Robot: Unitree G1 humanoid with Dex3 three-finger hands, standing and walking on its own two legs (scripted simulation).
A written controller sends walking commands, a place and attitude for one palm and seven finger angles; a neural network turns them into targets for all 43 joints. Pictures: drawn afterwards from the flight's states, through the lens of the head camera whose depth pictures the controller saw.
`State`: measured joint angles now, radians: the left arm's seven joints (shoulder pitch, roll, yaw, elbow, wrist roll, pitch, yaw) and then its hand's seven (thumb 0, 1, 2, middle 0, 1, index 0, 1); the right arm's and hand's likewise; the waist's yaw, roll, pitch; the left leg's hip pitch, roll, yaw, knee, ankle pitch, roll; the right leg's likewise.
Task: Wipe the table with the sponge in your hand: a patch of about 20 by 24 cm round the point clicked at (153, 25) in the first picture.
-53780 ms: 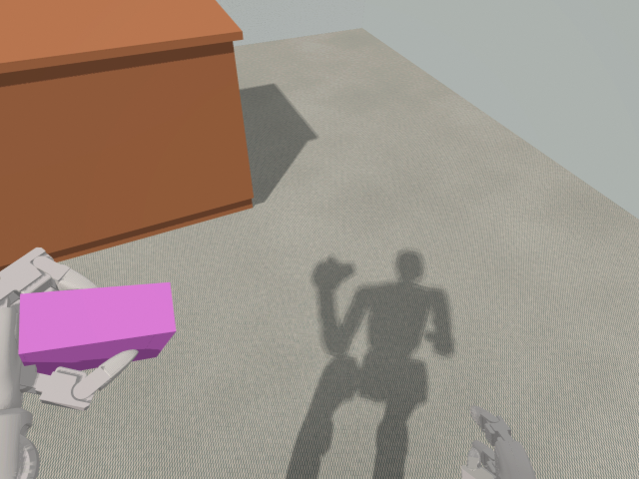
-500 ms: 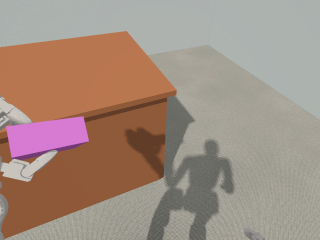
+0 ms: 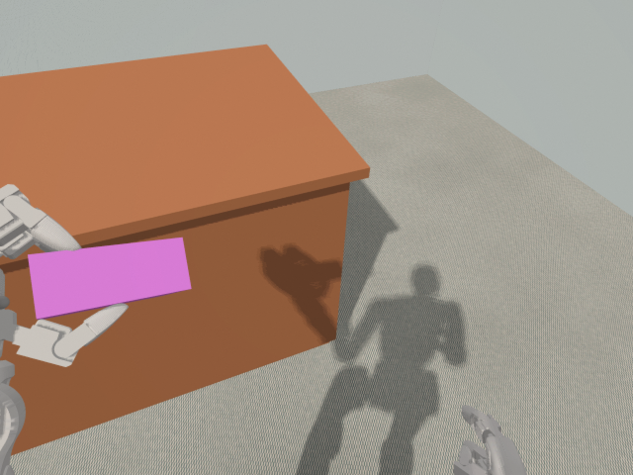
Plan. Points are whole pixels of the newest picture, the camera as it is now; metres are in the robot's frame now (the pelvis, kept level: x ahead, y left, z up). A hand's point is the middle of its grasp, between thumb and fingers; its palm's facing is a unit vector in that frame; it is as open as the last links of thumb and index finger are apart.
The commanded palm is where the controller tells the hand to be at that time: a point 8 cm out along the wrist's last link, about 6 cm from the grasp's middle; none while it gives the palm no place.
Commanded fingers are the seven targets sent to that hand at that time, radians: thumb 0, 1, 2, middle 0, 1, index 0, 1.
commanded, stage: stop stepping back and stand still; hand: left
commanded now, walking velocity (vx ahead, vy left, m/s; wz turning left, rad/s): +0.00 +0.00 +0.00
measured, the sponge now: (129, 276) +0.24 +0.20 +0.20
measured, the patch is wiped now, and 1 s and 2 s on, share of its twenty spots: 1.00 1.00 1.00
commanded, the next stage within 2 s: stand and wait in 0.74 s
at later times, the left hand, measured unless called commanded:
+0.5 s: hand (20, 286) +0.19 +0.25 +0.24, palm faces +0.49 -0.82 -0.31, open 9.1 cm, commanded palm +0.14 +0.29 +0.25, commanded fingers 0.00 0.10 1.30 -1.20 -1.60 -1.20 -1.60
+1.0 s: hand (29, 287) +0.20 +0.25 +0.23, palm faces +0.47 -0.82 -0.33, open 9.1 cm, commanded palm +0.14 +0.29 +0.25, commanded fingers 0.00 0.10 1.30 -1.20 -1.60 -1.20 -1.60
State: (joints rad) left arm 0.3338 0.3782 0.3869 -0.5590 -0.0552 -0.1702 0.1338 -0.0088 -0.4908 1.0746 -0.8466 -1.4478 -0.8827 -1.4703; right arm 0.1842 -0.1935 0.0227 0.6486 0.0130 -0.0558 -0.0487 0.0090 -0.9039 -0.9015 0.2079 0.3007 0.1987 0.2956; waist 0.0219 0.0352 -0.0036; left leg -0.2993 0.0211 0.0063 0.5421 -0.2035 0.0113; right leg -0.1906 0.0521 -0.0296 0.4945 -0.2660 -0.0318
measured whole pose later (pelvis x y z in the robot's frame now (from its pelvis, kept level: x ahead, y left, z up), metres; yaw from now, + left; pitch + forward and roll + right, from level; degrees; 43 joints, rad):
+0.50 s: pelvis -0.02 +0.01 +0.00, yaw +0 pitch -2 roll -2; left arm 0.34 0.38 0.40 -0.55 -0.05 -0.18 0.16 -0.01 -0.49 1.07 -0.85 -1.45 -0.88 -1.47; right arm 0.20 -0.20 0.03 0.64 0.01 -0.05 -0.06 0.01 -0.90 -0.90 0.21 0.30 0.20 0.30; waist 0.01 0.04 -0.02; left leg -0.32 0.02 0.00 0.49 -0.14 0.03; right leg -0.19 0.05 -0.03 0.40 -0.19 -0.02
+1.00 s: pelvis -0.02 +0.01 +0.00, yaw +0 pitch -1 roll -2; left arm 0.36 0.38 0.40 -0.58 -0.05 -0.17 0.16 -0.01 -0.49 1.07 -0.85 -1.45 -0.88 -1.47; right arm 0.19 -0.21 0.02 0.64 0.00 -0.06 -0.06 0.01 -0.90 -0.90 0.21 0.30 0.20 0.30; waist 0.00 0.04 -0.01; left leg -0.33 0.02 0.00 0.50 -0.15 0.03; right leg -0.21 0.05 -0.03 0.41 -0.19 -0.02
